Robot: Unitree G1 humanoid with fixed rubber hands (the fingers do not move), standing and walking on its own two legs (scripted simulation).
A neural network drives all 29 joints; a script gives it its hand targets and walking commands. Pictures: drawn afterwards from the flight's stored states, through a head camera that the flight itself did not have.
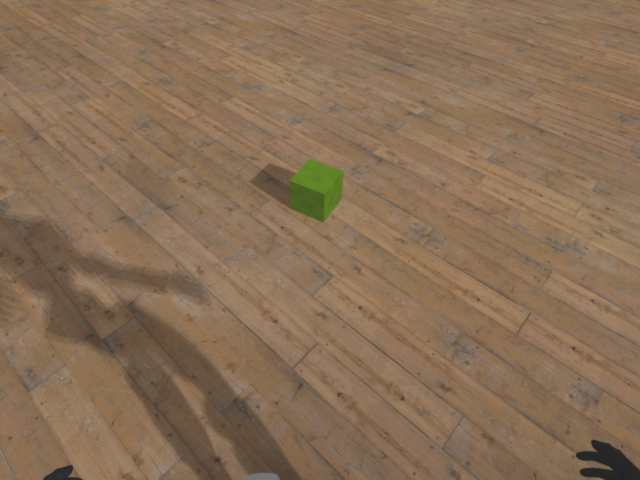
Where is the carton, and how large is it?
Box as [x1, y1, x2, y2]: [289, 159, 343, 221]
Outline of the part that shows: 310,159 289,181 291,208 323,221 341,198 343,171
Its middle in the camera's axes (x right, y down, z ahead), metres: -0.01 -0.23 +1.74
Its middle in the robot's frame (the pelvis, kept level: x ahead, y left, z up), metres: +1.36 +0.07 -0.68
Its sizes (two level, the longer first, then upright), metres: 0.175 0.171 0.168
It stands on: the floor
